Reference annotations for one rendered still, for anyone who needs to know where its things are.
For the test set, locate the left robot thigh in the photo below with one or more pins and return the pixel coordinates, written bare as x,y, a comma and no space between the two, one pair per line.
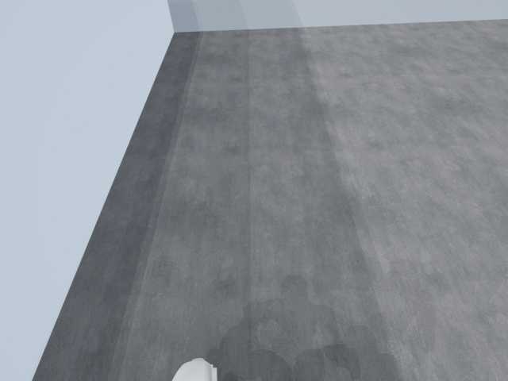
197,370

